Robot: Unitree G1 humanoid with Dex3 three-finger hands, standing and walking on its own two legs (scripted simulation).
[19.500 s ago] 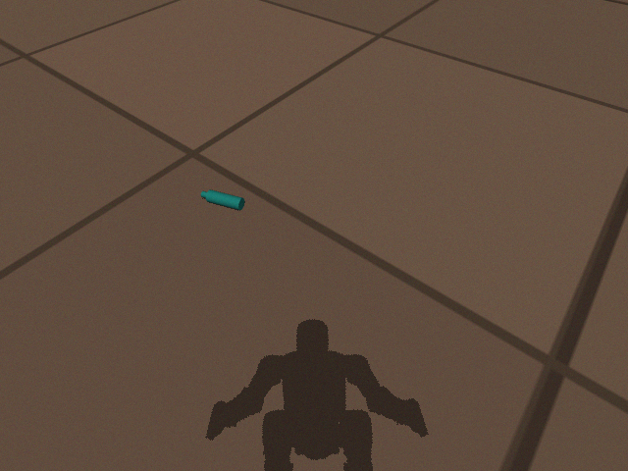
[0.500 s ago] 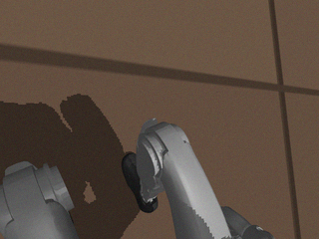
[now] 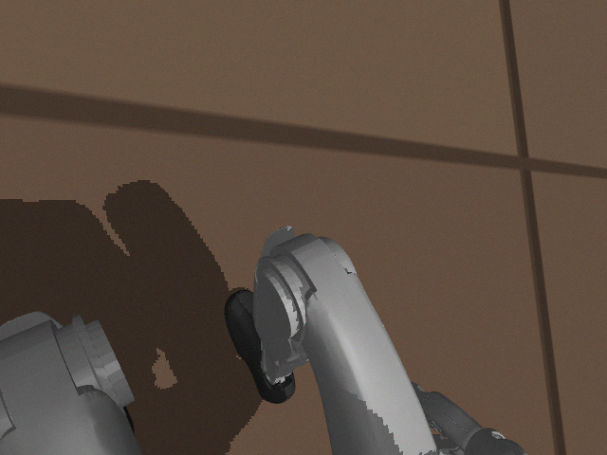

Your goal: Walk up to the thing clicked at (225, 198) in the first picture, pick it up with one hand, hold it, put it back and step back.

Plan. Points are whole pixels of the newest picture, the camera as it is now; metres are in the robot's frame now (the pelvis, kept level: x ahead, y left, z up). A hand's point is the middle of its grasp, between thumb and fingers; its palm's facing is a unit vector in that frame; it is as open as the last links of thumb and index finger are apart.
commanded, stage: close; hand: left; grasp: from above
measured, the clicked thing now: out of the picture +0.45 +0.35 -0.28
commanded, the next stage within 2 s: settle in 0.02 s
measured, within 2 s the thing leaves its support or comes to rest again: leaves its support in 0.46 s
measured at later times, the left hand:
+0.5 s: hand out of the picture +0.44 +0.34 -0.25, palm faces -0.43 -0.13 -0.89, open 8.5 cm
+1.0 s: hand out of the picture +0.43 +0.34 -0.16, palm faces -0.47 -0.10 -0.88, open 8.5 cm
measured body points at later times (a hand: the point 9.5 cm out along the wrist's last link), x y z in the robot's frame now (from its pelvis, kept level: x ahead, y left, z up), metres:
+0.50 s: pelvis +0.00 +0.00 +0.00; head +0.28 +0.13 +0.33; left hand +0.46 +0.34 -0.20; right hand +0.06 -0.26 -0.05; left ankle +0.06 +0.12 -0.28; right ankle +0.13 -0.12 -0.27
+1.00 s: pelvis +0.00 -0.01 +0.02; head +0.24 +0.10 +0.39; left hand +0.45 +0.34 -0.11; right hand +0.10 -0.27 -0.07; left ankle +0.06 +0.12 -0.28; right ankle +0.13 -0.12 -0.27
